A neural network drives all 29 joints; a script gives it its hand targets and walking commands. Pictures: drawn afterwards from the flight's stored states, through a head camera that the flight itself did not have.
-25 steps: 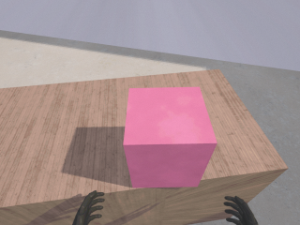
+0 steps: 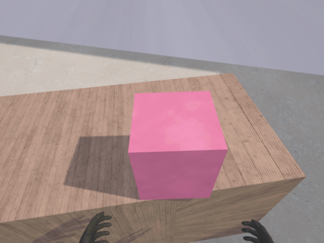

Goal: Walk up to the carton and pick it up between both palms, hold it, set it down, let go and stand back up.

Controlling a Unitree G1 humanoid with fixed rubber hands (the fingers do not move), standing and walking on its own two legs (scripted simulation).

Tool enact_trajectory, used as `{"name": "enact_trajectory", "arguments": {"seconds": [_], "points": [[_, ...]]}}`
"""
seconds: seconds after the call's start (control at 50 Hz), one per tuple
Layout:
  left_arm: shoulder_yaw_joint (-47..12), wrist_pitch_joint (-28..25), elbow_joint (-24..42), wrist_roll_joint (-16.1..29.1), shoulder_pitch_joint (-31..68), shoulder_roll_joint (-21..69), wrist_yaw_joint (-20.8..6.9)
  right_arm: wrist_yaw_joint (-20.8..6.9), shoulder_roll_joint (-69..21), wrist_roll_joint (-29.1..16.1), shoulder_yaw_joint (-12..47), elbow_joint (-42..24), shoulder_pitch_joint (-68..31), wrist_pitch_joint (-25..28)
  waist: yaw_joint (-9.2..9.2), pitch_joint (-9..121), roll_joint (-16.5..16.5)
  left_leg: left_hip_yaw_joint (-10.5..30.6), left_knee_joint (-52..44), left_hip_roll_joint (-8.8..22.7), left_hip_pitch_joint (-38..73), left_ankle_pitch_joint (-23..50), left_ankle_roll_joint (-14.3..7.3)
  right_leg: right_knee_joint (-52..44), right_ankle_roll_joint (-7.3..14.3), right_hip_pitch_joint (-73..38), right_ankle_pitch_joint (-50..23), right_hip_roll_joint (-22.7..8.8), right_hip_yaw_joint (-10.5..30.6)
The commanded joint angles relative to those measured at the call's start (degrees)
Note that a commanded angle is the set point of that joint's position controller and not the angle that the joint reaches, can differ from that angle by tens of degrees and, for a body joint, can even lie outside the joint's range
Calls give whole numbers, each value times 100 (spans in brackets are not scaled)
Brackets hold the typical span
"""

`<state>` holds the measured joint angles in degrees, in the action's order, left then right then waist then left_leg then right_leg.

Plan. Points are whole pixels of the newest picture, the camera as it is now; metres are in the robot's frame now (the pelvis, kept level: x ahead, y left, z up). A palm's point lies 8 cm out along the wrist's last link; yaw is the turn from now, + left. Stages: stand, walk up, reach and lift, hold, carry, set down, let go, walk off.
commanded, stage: let go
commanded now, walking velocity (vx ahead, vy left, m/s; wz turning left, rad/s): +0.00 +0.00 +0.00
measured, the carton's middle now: (173, 147) +0.39 +0.02 +0.01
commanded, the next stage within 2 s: stand in 0.04 s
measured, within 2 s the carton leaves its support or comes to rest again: neither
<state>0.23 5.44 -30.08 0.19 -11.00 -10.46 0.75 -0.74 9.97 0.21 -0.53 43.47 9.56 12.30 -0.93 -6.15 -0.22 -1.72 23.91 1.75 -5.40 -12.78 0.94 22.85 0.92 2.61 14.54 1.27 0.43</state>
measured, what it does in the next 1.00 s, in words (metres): stands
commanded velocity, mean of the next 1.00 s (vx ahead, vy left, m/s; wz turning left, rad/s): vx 0.00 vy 0.00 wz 0.00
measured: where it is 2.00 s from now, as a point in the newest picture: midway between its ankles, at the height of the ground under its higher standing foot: outside the picture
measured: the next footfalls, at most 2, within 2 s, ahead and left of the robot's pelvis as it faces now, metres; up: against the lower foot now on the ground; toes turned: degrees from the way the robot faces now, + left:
none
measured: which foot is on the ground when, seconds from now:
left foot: down 0.00-1.00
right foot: down 0.00-1.00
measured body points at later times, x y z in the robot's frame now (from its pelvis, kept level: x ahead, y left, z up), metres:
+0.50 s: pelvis -0.01 +0.00 -0.01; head -0.03 +0.00 +0.44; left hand +0.00 +0.25 -0.15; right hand +0.05 -0.24 -0.15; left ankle +0.01 +0.13 -0.74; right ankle -0.02 -0.11 -0.74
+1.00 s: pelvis -0.04 -0.01 -0.01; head -0.06 -0.01 +0.44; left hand -0.11 +0.19 -0.17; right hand -0.02 -0.22 -0.16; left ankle +0.01 +0.13 -0.74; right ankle -0.02 -0.11 -0.74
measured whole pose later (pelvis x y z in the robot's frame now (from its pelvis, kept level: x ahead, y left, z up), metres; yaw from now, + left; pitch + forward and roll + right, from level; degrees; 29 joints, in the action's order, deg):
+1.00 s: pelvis -0.04 -0.01 -0.01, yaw +8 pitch -2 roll -1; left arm 2.8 0.4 -62.4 -1.4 -23.5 -6.8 1.5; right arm 0.9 6.2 1.5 -2.0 59.7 21.8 -1.0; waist -0.4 0.8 0.3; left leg 6.7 27.9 -0.4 -16.9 -9.1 1.6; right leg 26.8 1.6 10.9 14.1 0.0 -7.2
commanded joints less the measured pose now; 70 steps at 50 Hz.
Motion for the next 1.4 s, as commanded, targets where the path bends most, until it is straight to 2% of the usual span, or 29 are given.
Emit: {"name": "enact_trajectory", "arguments": {"seconds": [0.0, 0.02, 0.04, 0.06, 0.08, 0.1, 0.12, 0.14, 0.18, 0.2, 0.24, 0.26, 0.32, 0.34, 0.36, 0.4, 0.5, 0.54, 0.62, 0.64, 0.74, 0.84, 0.88, 0.96, 0.98, 1.08, 1.16, 1.2, 1.38], "points": [[212, -159, 778, -44, 528, -629, 31, 55, 686, 25, -294, -670, -474, 254, 32, 660, 56, -217, -180, -217, 881, 1452, 148, -612, -25, 907, -1155, 16, -164], [269, -199, 1070, 21, 627, -730, 36, 59, 697, 27, -326, -1044, -569, 284, -7, 794, -3, -216, -196, -216, 915, 1472, 145, -618, -26, 864, -1184, 12, -195], [502, -492, 151, -584, -277, -1108, -18, 65, 1023, 113, -413, -258, 462, -564, -62, 928, 361, 617, 153, 593, -529, 3105, -175, -36, -96, 267, -1323, -481, 69], [562, -548, -23, -525, -555, -1150, -57, 35, 1023, 180, -415, -224, 793, -917, -14, 788, 222, 556, 202, 510, -1099, 2203, -219, -110, -108, 43, -731, -524, 142], [539, -569, -21, -439, -412, -1051, -80, 6, 985, 198, -447, -260, 687, -1064, 49, 593, 40, 548, 190, 365, -1292, 1761, -180, -145, -78, 130, -793, -541, 109], [491, -608, -57, -396, -475, -909, -97, 13, 973, 195, -441, -319, 555, -1103, -66, 776, 117, 542, 297, 353, -1166, 1886, -191, 12, -68, 48, -1352, -606, 172], [441, -632, -131, -293, -583, -821, -98, -12, 923, 158, -408, -392, 451, -1106, -149, 1066, -144, 470, 488, 356, -930, 1908, -193, 150, -5, 182, -2002, -638, 188], [433, -640, -257, -258, -583, -811, -104, -37, 876, 144, -398, -374, 463, -1098, -98, 1143, -282, 406, 573, 267, -853, 1435, -142, 172, 69, 380, -2181, -652, 193], [439, -636, -325, -265, -377, -817, -78, -62, 797, 118, -378, -284, 663, -1098, 12, 1102, -68, 490, 531, 164, -1124, 1033, -106, 120, 230, 455, -1475, -755, 223], [443, -638, -384, -254, -297, -821, -67, -62, 812, 140, -394, -226, 661, -1088, 7, 1114, -149, 564, 491, 177, -1209, 1076, -125, 105, 238, 451, -1134, -718, 234], [415, -652, -498, -232, -412, -734, -42, -56, 842, 192, -417, -168, 666, -1068, -26, 961, 138, 690, 488, 204, -1194, 1473, -183, 139, 165, 637, -1010, -648, 203], [433, -656, -598, -208, -423, -788, -36, -46, 880, 194, -419, -123, 674, -1066, -54, 936, 88, 739, 488, 238, -1191, 1650, -205, 107, 159, 752, -795, -620, 127], [460, -653, -874, -202, -556, -854, 20, 1, 823, 201, -422, -14, 817, -1093, -22, 580, 209, 863, 391, 213, -1267, 1467, -192, -24, 171, 984, -401, -609, 144], [453, -658, -949, -207, -696, -796, 37, 21, 848, 220, -415, 75, 927, -1095, -49, 536, 427, 900, 349, 208, -1362, 1372, -234, -57, 175, 918, -344, -620, 151], [434, -640, -1080, -205, -704, -799, 46, 32, 805, 191, -406, 128, 1064, -1110, 27, 449, 244, 983, 280, 197, -1407, 1289, -255, -62, 176, 944, -264, -634, 107], [456, -638, -1289, -188, -837, -758, 67, 71, 801, 198, -421, 226, 1181, -1120, -2, 422, 59, 1044, 232, 213, -1408, 1190, -297, -141, 168, 883, -188, -633, 110], [469, -639, -1783, -155, -1196, -706, 106, 127, 675, 160, -372, 508, 1334, -1136, -18, 226, 312, 1172, 20, 175, -1407, 768, -280, -250, 193, 1031, 164, -611, 71], [448, -616, -1980, -174, -1268, -592, 103, 155, 596, 160, -373, 629, 1397, -1178, -29, 26, 203, 1210, -147, 152, -1503, 277, -286, -371, 179, 1110, 390, -595, 70], [434, -621, -2293, -197, -1463, -533, 120, 151, 561, 142, -379, 808, 1468, -1203, 29, -158, 329, 1257, -359, 86, -1660, -386, -249, -527, 168, 1147, 645, -623, 85], [435, -623, -2350, -173, -1384, -540, 107, 162, 455, 128, -346, 871, 1511, -1211, 50, -206, 134, 1331, -428, 118, -1748, -455, -256, -525, 168, 1101, 689, -614, 72], [375, -626, -2717, -166, -1633, -307, 123, 166, 403, 117, -349, 1075, 1466, -1226, 21, -287, 103, 1209, -361, 73, -1567, -388, -211, -719, 193, 1320, 945, -659, 134], [393, -588, -2894, -175, -1608, -366, 108, 179, 347, 120, -318, 1250, 1515, -1249, 83, -288, 219, 1286, -549, 73, -1757, -888, -199, -745, 185, 1343, 1297, -672, 124], [392, -595, -2969, -165, -1685, -331, 107, 187, 316, 138, -298, 1274, 1504, -1234, 59, -244, 362, 1321, -543, 86, -1721, -870, -199, -683, 177, 1303, 1148, -647, 124], [357, -600, -3101, -147, -1665, -245, 113, 227, 167, 121, -246, 1372, 1467, -1216, -1, -54, 167, 1266, -503, 63, -1703, -629, -189, -670, 190, 1174, 1016, -647, 108], [366, -596, -3112, -164, -1723, -259, 123, 234, 193, 125, -242, 1381, 1447, -1217, -11, -31, 345, 1245, -458, 28, -1746, -669, -177, -676, 189, 1151, 1038, -653, 105], [342, -548, -3190, -129, -1594, -235, 133, 237, 43, 130, -176, 1526, 1572, -1245, 75, -134, -98, 1066, -154, -30, -1551, -313, -112, -866, 234, 1485, 1410, -719, 223], [340, -497, -3249, -101, -1583, -199, 140, 243, 41, 129, -167, 1640, 1651, -1270, 75, -326, 240, 1136, -281, 10, -1708, -545, -102, -773, 221, 1568, 1421, -670, 153], [331, -481, -3262, -121, -1622, -181, 140, 258, -28, 122, -151, 1660, 1692, -1275, 48, -214, 125, 1184, -295, 9, -1725, -707, -117, -707, 261, 1493, 1478, -663, 180], [317, -492, -3297, -122, -1527, -170, 133, 275, 115, 118, -142, 1726, 1480, -1248, 10, -208, 270, 1193, -354, 35, -1785, -640, -85, -570, 257, 1474, 1239, -637, 153]]}}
